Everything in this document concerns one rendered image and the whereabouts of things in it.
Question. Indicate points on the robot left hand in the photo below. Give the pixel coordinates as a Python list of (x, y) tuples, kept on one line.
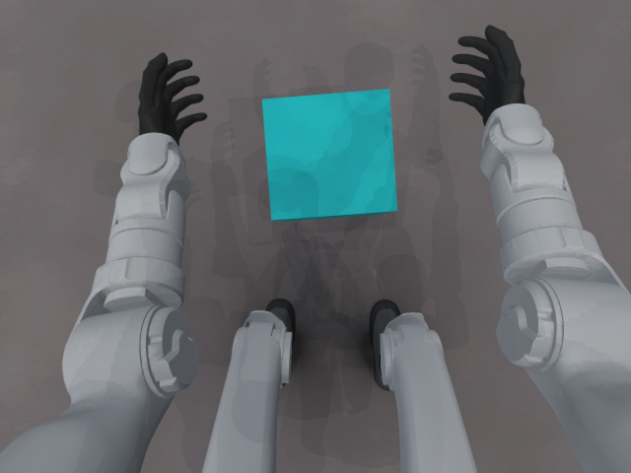
[(157, 113)]

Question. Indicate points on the left robot forearm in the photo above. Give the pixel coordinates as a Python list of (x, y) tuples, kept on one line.
[(146, 241)]

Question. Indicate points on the carton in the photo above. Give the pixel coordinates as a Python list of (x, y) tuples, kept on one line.
[(329, 156)]

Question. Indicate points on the robot right hand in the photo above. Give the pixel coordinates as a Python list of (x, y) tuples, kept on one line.
[(503, 84)]

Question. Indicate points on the right robot upper arm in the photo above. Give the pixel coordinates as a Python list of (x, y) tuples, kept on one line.
[(573, 338)]

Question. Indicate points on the left robot upper arm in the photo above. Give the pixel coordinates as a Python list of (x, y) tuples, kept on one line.
[(122, 370)]

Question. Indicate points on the robot left shin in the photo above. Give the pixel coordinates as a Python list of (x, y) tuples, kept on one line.
[(258, 316)]

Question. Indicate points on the right robot forearm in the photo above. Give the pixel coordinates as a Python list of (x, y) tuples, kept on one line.
[(534, 208)]

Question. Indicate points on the robot right thigh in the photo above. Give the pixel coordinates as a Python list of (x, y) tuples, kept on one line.
[(432, 436)]

